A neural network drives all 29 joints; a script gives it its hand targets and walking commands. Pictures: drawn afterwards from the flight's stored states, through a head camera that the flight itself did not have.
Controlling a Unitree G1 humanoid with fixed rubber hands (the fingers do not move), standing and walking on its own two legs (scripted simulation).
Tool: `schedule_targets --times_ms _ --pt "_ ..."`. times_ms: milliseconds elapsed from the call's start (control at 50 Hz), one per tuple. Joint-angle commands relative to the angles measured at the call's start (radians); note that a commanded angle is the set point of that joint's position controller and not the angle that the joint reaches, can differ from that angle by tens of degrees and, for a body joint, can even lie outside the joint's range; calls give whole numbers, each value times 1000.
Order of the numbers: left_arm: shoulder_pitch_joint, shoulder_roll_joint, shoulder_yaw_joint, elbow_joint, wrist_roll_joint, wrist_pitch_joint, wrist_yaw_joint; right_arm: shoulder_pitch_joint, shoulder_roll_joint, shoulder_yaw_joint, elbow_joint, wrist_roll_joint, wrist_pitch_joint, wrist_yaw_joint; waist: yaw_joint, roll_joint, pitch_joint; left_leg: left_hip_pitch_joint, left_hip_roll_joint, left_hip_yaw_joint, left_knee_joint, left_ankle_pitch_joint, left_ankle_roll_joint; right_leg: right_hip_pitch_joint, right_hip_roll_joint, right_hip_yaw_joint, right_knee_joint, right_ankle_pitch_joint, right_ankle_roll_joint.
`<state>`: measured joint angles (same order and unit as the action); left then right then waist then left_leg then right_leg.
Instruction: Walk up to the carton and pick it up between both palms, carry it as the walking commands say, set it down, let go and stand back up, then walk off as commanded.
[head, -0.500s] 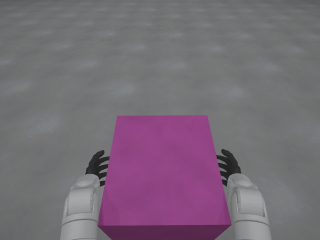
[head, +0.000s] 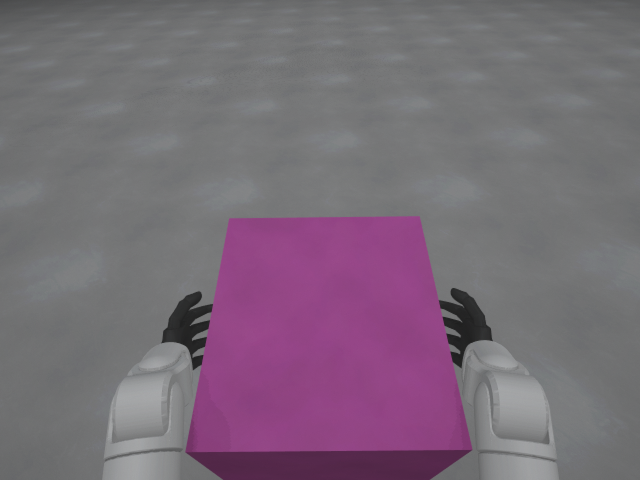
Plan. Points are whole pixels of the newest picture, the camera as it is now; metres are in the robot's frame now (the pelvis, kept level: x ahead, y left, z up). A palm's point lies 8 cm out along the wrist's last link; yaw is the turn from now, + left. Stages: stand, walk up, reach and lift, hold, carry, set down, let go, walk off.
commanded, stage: carry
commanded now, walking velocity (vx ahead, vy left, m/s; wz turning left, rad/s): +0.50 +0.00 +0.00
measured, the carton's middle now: (325, 351) +0.31 +0.00 +0.01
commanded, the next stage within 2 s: none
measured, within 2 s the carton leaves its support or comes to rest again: neither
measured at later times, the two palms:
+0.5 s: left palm (212, 229) +0.49 +0.18 +0.08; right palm (432, 237) +0.46 -0.17 +0.08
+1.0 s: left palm (251, 135) +0.80 +0.15 +0.10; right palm (410, 134) +0.81 -0.20 +0.09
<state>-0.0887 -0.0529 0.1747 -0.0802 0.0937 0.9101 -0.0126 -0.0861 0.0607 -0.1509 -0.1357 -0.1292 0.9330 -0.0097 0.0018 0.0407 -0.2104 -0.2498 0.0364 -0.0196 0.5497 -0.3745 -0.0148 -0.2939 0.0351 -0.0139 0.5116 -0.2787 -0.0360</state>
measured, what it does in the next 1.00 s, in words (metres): walks ahead: left foot, then right foot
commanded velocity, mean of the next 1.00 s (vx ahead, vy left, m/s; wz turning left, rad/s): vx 0.50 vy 0.00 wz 0.00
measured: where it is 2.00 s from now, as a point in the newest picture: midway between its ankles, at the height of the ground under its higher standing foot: (335, 271)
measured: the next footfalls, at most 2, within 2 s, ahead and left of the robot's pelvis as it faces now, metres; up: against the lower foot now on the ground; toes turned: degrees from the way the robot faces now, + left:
left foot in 0.32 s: +0.26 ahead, +0.13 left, +0.00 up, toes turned +4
right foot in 0.70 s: +0.49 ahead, -0.12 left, +0.00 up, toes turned -12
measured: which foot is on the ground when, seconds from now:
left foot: up 0.00-0.30, down 0.32-0.72, up 0.74-1.00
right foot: down 0.00-0.32, up 0.34-0.68, down 0.70-1.00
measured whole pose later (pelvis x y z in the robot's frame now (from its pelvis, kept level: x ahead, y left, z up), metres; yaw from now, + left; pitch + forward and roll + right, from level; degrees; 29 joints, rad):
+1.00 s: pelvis +0.56 -0.02 +0.01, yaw -2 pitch +5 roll +3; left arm 0.00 -0.12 0.22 -0.47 0.06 1.14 0.01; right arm -0.08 0.09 -0.16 -0.43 -0.07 1.15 -0.01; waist 0.02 0.01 -0.06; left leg -0.59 0.08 0.13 0.68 -0.16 0.00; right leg -0.05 -0.07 -0.16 0.26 -0.29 -0.01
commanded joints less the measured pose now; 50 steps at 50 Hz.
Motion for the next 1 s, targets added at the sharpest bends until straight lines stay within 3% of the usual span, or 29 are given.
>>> schedule_targets --times_ms 0,20,40,100,200,240,260,280,300,320,340,380,440,500,560,600,640,660,680,700,720,740,760,780,820,840,880,900,980 --pt "-492 -770 -777 -220 -341 98 -200 -612 797 756 -243 434 90 225 16 -246 -23 -551 0 69 270 -175 20 410 -419 592 -302 115 -213" --pt "-526 -786 -798 -270 -351 124 -186 -655 798 770 -267 461 107 223 18 -164 -30 -553 13 71 271 -159 21 436 -404 536 -291 216 -198" --pt "-545 -790 -811 -318 -366 144 -179 -642 803 764 -267 471 129 222 13 -133 -53 -512 20 77 215 -136 20 445 -379 462 -278 291 -168" --pt "-600 -772 -816 -448 -403 199 -177 -547 860 730 -217 455 177 210 7 -189 -106 -368 -27 148 89 63 2 435 -266 230 -257 391 -83" --pt "-501 -773 -769 -412 -414 267 -195 -555 828 734 -328 431 230 185 20 -229 -98 -217 -53 200 -42 176 8 371 -229 117 -231 428 -90" --pt "-521 -775 -784 -416 -413 282 -194 -502 798 724 -325 417 243 187 -4 -185 -106 -1 -84 250 -144 209 27 256 -189 41 -120 371 -64" --pt "-539 -779 -792 -418 -413 286 -194 -487 793 723 -332 417 249 192 -26 -141 -144 221 -51 204 -156 173 60 107 -165 11 14 380 -37" --pt "-521 -787 -782 -396 -410 294 -194 -484 771 709 -332 412 253 194 -40 -8 -210 462 95 1 -191 60 123 -101 -112 -42 233 264 8" --pt "-506 -785 -793 -415 -412 299 -199 -426 738 686 -302 394 256 195 -41 235 -253 629 378 -420 -287 37 223 -371 13 -110 518 -162 49" --pt "-519 -780 -807 -401 -418 302 -204 -404 759 676 -268 374 256 192 -43 219 -211 606 460 -613 -337 112 298 -502 -1 -19 633 -266 30" --pt "-524 -786 -800 -369 -417 299 -213 -424 772 688 -261 378 252 188 -47 124 -205 539 434 -557 -299 210 309 -499 -62 30 674 -227 13" --pt "-536 -843 -791 -345 -406 284 -226 -491 809 725 -324 400 241 197 -39 -23 -109 366 367 -334 -306 331 232 -470 -127 20 590 -165 16" --pt "-541 -875 -800 -381 -399 251 -204 -595 822 744 -415 447 231 225 -28 87 -96 175 245 -84 -399 96 165 -294 -107 -63 293 -58 32" --pt "-528 -855 -817 -448 -396 237 -167 -558 809 751 -416 467 229 236 -26 117 -84 97 209 10 -419 47 149 -181 -76 -130 130 73 36" --pt "-436 -800 -810 -439 -364 250 -149 -423 763 730 -360 450 242 231 -46 143 -78 168 213 47 -374 214 154 -145 -74 -166 26 172 47" --pt "-434 -780 -814 -455 -360 249 -152 -407 751 734 -365 435 243 232 -40 154 -86 224 194 86 -280 339 129 -88 -52 -197 -78 156 41" --pt "-410 -763 -813 -437 -360 249 -156 -436 750 746 -384 432 242 229 -23 95 -111 170 157 138 -104 452 87 98 -30 -223 -127 123 30" --pt "-381 -765 -808 -407 -368 254 -159 -457 740 741 -394 427 244 223 -6 38 -174 46 134 167 55 468 51 304 -83 -132 -121 96 -2" --pt "-336 -744 -786 -388 -355 256 -163 -440 719 738 -387 422 246 222 22 -137 -206 -148 90 195 324 294 5 470 -280 138 -163 19 -67" --pt "-342 -725 -774 -362 -336 257 -166 -460 711 746 -391 432 252 226 17 -327 -167 -443 -15 151 523 -90 -9 604 -456 483 -221 154 -179" --pt "-306 -742 -752 -329 -306 253 -167 -435 739 768 -377 440 258 231 9 -293 -142 -519 24 48 641 -150 28 561 -484 520 -242 219 -244" --pt "-386 -771 -774 -391 -333 247 -168 -452 755 768 -347 449 252 236 5 -172 -104 -523 67 17 660 -134 39 475 -472 430 -252 218 -216" --pt "-415 -795 -794 -403 -349 241 -166 -512 760 769 -361 469 239 239 10 -117 -75 -486 87 23 581 -101 37 427 -407 304 -255 312 -158" --pt "-440 -809 -813 -433 -372 239 -170 -503 783 756 -355 464 230 237 6 -114 -78 -438 95 30 491 -50 33 394 -377 222 -273 297 -106" --pt "-493 -794 -824 -483 -400 230 -186 -502 834 751 -341 444 215 226 5 -150 -97 -378 65 84 369 39 26 373 -322 101 -272 326 -74" --pt "-501 -805 -832 -497 -424 228 -195 -493 838 756 -356 430 206 212 7 -189 -99 -384 53 103 328 79 19 401 -302 67 -268 353 -69" --pt "-474 -800 -830 -516 -443 229 -206 -495 844 760 -401 420 198 194 8 -192 -84 -375 35 142 250 149 10 390 -295 21 -289 391 -84" --pt "-471 -781 -823 -510 -446 234 -208 -458 839 748 -375 394 200 185 6 -175 -58 -360 30 160 211 209 10 361 -281 -13 -303 388 -77" --pt "-408 -757 -830 -488 -437 237 -216 -372 802 740 -367 371 205 169 13 -244 -18 -238 -26 250 -26 320 29 380 -233 -116 -265 579 -46"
